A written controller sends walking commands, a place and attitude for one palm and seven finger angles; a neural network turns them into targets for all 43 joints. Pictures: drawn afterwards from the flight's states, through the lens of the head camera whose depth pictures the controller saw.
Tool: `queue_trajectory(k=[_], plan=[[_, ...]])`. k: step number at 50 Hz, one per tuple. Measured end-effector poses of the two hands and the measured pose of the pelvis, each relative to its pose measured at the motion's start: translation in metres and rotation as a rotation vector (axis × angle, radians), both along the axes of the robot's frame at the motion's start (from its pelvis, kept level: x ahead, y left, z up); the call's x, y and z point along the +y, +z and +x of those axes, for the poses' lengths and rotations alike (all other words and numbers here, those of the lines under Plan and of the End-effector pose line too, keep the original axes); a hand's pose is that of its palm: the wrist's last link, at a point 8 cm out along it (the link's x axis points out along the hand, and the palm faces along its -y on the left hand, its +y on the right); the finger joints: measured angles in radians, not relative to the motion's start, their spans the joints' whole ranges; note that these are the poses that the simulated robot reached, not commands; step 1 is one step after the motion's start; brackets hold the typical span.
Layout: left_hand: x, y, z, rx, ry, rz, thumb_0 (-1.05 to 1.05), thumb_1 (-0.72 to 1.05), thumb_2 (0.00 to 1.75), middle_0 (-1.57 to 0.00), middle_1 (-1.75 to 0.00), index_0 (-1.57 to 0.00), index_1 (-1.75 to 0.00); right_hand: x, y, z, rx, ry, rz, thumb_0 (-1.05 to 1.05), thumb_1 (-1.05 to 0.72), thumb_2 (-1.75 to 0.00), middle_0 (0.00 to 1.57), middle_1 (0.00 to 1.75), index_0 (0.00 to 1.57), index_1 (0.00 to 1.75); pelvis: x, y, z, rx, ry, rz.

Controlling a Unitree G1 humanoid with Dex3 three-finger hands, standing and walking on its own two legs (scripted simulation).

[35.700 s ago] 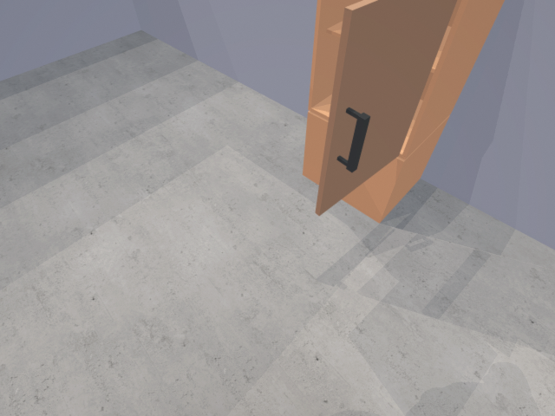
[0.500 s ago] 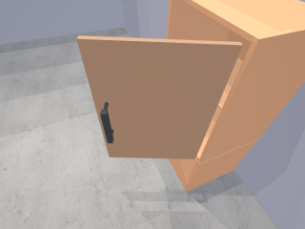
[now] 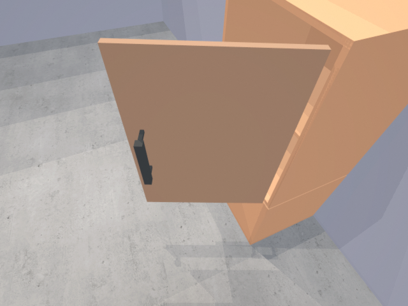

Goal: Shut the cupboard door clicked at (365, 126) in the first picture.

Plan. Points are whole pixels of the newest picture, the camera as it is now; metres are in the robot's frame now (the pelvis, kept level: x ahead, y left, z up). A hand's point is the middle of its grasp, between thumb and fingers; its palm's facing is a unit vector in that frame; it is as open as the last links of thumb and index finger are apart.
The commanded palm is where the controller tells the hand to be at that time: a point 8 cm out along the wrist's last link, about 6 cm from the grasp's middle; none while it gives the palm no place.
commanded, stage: come to a stop and stand still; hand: left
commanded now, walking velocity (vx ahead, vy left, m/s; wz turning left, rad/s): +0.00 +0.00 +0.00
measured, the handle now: (145, 158) +0.47 +0.19 -0.05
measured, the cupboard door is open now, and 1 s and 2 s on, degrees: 66 66 66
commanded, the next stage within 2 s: look again from close up in 0.60 s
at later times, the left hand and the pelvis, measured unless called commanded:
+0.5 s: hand out of the picture -0.08 +0.16 -0.17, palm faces +0.05 -0.99 -0.16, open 7.4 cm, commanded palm none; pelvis -0.05 +0.00 +0.01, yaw +1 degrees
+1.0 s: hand out of the picture -0.05 +0.17 -0.18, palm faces +0.09 -0.97 -0.21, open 7.4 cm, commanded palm none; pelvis -0.04 +0.00 -0.01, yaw +3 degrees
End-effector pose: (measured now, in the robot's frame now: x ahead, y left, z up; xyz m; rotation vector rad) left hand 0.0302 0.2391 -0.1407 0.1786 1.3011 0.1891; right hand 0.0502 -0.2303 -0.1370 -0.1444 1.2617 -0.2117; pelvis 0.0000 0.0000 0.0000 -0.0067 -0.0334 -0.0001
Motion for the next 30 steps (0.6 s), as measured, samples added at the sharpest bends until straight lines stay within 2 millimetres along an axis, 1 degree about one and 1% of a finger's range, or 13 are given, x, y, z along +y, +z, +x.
queue_trajectory(k=[5,10,14,18,22,26,30], plan=[[-0.006,0.005,-0.006,-0.034,-0.021,-0.004,0.01,0.92,0.9,-0.2,-0.3,-0.19,-0.3,-0.003,0.0,-0.024,0.011,0.001,0.018,0.0,-0.92,-0.9,0.2,0.29,0.2,0.3,-0.003,0.003,-0.016,-0.012,0.0,0.003],[-0.015,0.007,-0.022,-0.042,-0.025,-0.024,0.01,0.92,0.9,-0.2,-0.3,-0.2,-0.3,-0.003,0.001,-0.054,0.046,0.007,0.034,0.01,-0.92,-0.9,0.2,0.29,0.2,0.3,-0.005,0.006,-0.031,-0.019,0.003,0.006],[-0.018,0.006,-0.043,-0.017,-0.019,-0.034,0.01,0.93,0.9,-0.2,-0.3,-0.2,-0.3,0.0,0.002,-0.082,0.093,0.005,0.048,0.01,-0.92,-0.9,0.2,0.29,0.2,0.3,-0.006,0.008,-0.04,-0.016,0.008,0.006],[-0.021,0.003,-0.069,0.031,-0.003,-0.048,0.01,0.92,0.9,-0.2,-0.3,-0.2,-0.3,0.004,0.002,-0.108,0.147,-0.003,0.058,0.01,-0.91,-0.9,0.2,0.29,0.2,0.3,-0.006,0.008,-0.047,-0.01,0.013,0.004],[-0.026,0.001,-0.095,0.089,0.018,-0.065,0.01,0.92,0.9,-0.2,-0.3,-0.2,-0.3,0.009,0.002,-0.13,0.196,-0.014,0.064,0.01,-0.91,-0.9,0.2,0.29,0.2,0.3,-0.004,0.008,-0.05,-0.002,0.017,0.001],[-0.03,-0.002,-0.118,0.141,0.038,-0.084,0.01,0.91,0.9,-0.2,-0.3,-0.2,-0.3,0.016,0.002,-0.145,0.23,-0.022,0.07,0.01,-0.91,-0.9,0.2,0.29,0.2,0.3,-0.001,0.007,-0.052,0.001,0.019,0.002],[-0.034,-0.003,-0.133,0.176,0.054,-0.099,0.01,0.91,0.9,-0.2,-0.3,-0.2,-0.3,0.024,0.002,-0.15,0.245,-0.025,0.077,0.01,-0.91,-0.9,0.2,0.29,0.2,0.3,0.002,0.007,-0.053,0.004,0.023,0.002]])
